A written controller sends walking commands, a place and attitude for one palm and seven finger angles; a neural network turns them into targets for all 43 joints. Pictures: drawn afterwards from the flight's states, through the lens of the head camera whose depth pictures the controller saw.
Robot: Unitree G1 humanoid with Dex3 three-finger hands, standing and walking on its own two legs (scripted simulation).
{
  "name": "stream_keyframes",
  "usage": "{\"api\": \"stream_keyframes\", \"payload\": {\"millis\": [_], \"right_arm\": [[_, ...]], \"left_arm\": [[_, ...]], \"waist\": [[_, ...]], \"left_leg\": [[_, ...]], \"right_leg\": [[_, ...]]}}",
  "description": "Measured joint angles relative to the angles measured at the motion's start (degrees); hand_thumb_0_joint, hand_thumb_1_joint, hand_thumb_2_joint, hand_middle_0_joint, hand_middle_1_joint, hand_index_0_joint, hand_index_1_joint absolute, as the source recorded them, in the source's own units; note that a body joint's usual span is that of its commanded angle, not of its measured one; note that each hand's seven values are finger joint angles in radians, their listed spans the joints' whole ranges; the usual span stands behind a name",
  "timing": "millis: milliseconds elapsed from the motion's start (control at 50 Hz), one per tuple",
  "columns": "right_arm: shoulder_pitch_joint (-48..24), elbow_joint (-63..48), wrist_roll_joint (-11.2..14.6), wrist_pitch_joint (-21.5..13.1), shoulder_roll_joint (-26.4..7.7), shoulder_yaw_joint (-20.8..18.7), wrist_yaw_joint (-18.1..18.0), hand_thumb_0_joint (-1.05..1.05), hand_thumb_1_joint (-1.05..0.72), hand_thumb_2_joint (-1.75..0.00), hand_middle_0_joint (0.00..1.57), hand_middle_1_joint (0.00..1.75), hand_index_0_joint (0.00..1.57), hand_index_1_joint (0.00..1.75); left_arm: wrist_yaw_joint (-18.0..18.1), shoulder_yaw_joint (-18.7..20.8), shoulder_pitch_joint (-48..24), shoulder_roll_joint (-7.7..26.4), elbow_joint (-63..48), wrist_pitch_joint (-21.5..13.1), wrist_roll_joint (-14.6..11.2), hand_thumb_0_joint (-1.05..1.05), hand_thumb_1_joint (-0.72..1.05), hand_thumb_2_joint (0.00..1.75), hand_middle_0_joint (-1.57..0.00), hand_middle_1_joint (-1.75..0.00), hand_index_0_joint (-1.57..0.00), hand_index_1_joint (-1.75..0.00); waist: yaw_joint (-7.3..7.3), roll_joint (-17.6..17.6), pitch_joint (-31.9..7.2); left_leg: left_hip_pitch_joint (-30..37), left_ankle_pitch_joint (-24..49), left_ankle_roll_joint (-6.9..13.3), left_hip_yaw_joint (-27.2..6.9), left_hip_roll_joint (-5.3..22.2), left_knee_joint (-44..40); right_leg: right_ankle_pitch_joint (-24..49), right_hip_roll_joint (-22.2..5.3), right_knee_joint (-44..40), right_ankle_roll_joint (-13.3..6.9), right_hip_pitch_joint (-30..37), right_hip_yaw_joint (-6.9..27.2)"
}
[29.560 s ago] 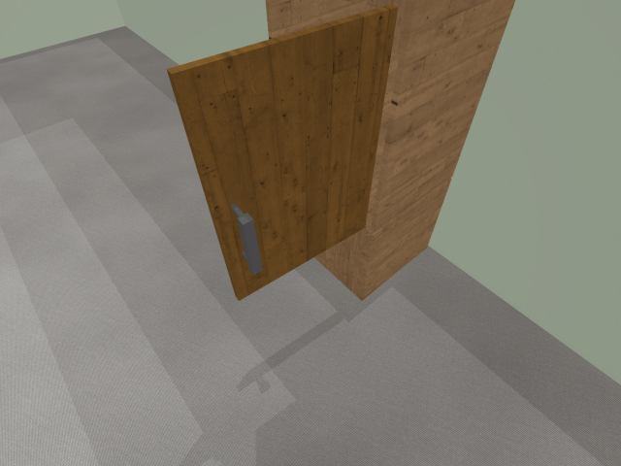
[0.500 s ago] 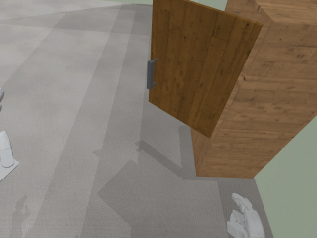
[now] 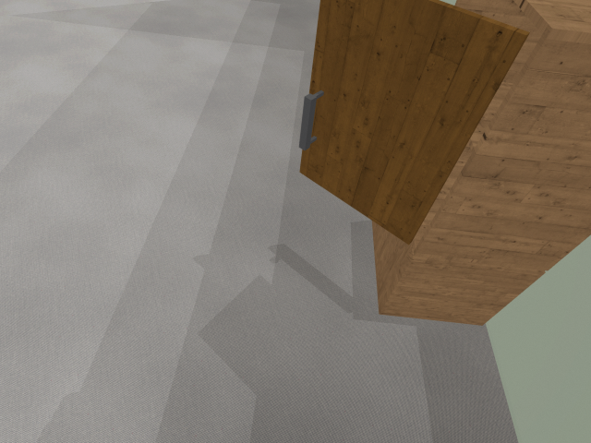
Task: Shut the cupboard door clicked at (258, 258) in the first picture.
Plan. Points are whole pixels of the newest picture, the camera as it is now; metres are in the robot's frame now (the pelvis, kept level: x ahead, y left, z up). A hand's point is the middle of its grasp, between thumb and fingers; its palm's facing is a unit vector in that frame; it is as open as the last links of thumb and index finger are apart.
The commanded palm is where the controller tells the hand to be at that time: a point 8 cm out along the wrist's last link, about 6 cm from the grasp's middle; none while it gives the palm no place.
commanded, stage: let the arm hang, fingers relaxed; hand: left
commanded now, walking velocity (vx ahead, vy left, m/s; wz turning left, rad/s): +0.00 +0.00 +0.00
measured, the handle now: (312, 120) +0.91 +0.00 -0.11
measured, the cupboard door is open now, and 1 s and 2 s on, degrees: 53 53 53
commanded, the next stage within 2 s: look to check the result in 0.60 s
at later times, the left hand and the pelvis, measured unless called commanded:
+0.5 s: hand out of the picture +0.04 +0.18 -0.17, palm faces -0.01 -0.98 -0.19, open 7.3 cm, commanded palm none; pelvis +0.01 +0.00 +0.00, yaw -2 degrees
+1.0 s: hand out of the picture +0.03 +0.18 -0.17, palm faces +0.00 -0.98 -0.21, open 7.3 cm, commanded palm none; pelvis +0.03 -0.01 +0.01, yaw -2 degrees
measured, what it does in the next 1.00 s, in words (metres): stands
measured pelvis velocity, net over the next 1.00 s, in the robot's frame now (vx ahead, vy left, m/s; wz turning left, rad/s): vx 0.03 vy -0.01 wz -0.03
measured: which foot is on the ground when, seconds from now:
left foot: down 0.00-1.00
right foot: down 0.00-1.00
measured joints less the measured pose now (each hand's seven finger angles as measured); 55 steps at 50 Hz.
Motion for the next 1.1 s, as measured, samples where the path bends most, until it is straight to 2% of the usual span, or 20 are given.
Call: {"api": "stream_keyframes", "payload": {"millis": [120,220,560,1100], "right_arm": [[-0.26,2.07,0.34,-0.89,-0.06,-0.68,-0.52,0.00,-0.91,-0.90,0.20,0.30,0.20,0.30],[-1.62,2.85,0.36,-1.51,0.52,-0.75,-0.54,0.00,-0.91,-0.90,0.20,0.30,0.20,0.30],[-4.04,4.45,0.37,-2.65,1.09,-0.65,-0.60,0.00,-0.91,-0.90,0.20,0.30,0.20,0.30],[-5.35,5.82,0.56,-2.72,0.57,-0.31,-1.05,0.00,-0.91,-0.90,0.20,0.30,0.20,0.30]], "left_arm": [[0.20,0.01,0.29,-0.51,4.63,-0.67,0.09,0.00,0.93,0.90,-0.20,-0.30,-0.20,-0.30],[0.53,0.19,-1.30,-0.65,5.71,-1.20,0.18,0.00,0.92,0.90,-0.20,-0.30,-0.20,-0.30],[0.76,-0.37,-7.00,-2.88,4.83,-2.51,0.11,0.00,0.91,0.90,-0.20,-0.30,-0.20,-0.30],[0.89,-0.16,-5.95,-1.99,6.96,-2.43,-0.15,0.00,0.91,0.90,-0.20,-0.30,-0.20,-0.30]], "waist": [[-0.16,2.49,-0.48],[-0.31,3.24,-1.45],[-0.88,1.68,-2.70],[-0.44,2.12,-1.29]], "left_leg": [[1.60,0.98,0.63,1.26,-0.53,-2.24],[2.50,1.41,0.85,2.04,-0.89,-3.44],[4.75,1.00,0.31,2.40,-0.88,-5.27],[7.67,-0.16,-0.70,1.92,-0.28,-6.79]], "right_leg": [[0.90,-0.54,-1.34,0.51,0.78,1.20],[0.91,-0.93,-1.30,0.78,0.88,1.97],[0.08,-0.85,-2.15,0.65,2.51,2.39],[-0.93,-0.12,-4.28,-0.13,5.78,1.98]]}}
